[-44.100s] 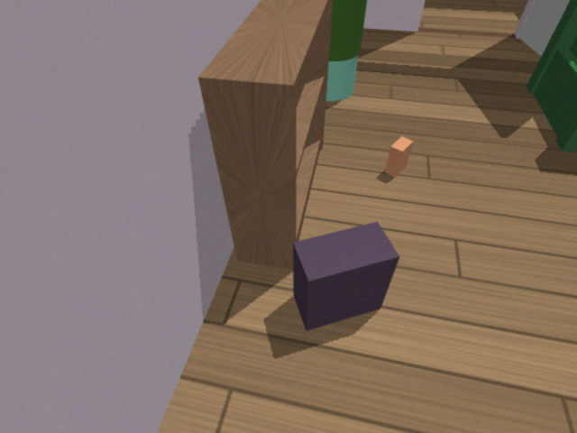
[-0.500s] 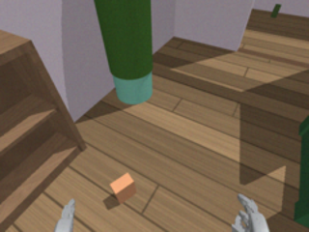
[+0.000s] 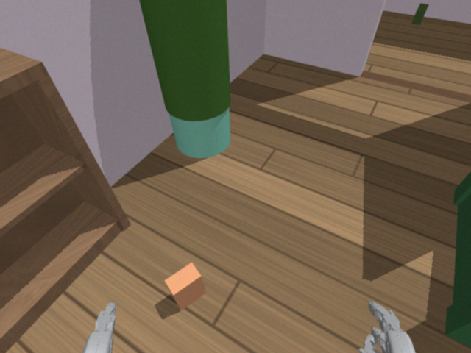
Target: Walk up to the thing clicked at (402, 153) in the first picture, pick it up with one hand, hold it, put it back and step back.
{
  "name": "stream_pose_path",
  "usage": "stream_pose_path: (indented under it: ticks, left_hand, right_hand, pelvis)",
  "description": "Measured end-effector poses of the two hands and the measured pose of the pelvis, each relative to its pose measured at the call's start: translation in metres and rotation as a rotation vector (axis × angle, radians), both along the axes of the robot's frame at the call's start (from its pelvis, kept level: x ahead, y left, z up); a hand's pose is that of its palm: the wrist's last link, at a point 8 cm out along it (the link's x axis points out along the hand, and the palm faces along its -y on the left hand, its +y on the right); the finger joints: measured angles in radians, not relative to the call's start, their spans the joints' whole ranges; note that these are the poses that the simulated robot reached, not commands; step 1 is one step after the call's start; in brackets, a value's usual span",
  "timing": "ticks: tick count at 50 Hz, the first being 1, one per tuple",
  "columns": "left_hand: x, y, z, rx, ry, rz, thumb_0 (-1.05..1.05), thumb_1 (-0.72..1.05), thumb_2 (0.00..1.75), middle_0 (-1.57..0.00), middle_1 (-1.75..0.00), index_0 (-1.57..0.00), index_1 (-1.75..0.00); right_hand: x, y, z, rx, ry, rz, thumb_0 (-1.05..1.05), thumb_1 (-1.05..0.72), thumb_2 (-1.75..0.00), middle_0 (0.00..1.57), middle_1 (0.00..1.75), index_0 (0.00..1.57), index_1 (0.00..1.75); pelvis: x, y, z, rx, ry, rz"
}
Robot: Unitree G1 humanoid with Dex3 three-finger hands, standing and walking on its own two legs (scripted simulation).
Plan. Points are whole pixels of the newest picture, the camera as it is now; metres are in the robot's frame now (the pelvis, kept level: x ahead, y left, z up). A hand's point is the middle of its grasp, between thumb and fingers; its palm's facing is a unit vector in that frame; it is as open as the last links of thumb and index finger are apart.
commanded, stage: home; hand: left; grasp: from above
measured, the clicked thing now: (186, 287) +0.51 +0.22 -0.63
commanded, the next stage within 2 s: stand in 1.38 s
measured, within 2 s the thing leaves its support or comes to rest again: neither
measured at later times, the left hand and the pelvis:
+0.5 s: hand out of the picture +0.16 +0.18 -0.06, palm faces +0.09 -0.95 -0.30, open 17.5 cm; pelvis +0.00 +0.00 +0.00, yaw +0 degrees
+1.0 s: hand out of the picture +0.16 +0.19 -0.05, palm faces +0.09 -0.95 -0.30, open 17.4 cm; pelvis +0.00 +0.01 +0.00, yaw +0 degrees
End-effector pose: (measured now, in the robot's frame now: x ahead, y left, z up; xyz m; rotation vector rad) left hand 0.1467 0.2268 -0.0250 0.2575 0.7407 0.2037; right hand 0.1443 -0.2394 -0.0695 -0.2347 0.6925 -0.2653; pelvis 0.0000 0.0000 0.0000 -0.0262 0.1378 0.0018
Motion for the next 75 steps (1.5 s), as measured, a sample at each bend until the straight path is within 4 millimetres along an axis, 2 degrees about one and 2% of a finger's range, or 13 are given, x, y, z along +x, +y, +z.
stream_pose_path:
  ticks: [20, 54, 75]
  left_hand:
    - [-0.0027, 0.0007, -0.0005, -0.003, 0.005, 0.002, -0.01, -0.56, 0.05, -0.05, -0.05, -0.05, -0.05]
    - [-0.0031, 0.0056, -0.0008, -0.008, 0.001, 0.0, -0.01, -0.52, 0.07, -0.06, -0.06, -0.05, -0.06]
    - [0.0026, 0.0081, -0.0032, 0.007, -0.002, -0.025, -0.01, -0.52, 0.07, -0.06, -0.06, -0.05, -0.06]
  right_hand:
    - [0.0061, 0.0031, 0.0023, 0.002, -0.019, 0.013, 0.01, -0.9, -0.9, 0.2, 0.3, 0.2, 0.3]
    - [0.0013, 0.0077, 0.0029, -0.007, -0.013, 0.011, 0.01, -0.9, -0.9, 0.2, 0.3, 0.2, 0.3]
    - [0.0049, 0.0081, 0.001, -0.024, 0.006, 0.035, 0.01, -0.9, -0.9, 0.2, 0.3, 0.2, 0.3]
  pelvis:
    - [-0.0013, 0.0005, 0.0008, 0.002, -0.002, 0.0]
    - [-0.0024, 0.0057, 0.0013, -0.002, -0.006, -0.003]
    - [0.0002, 0.0071, 0.0018, 0.001, -0.016, -0.003]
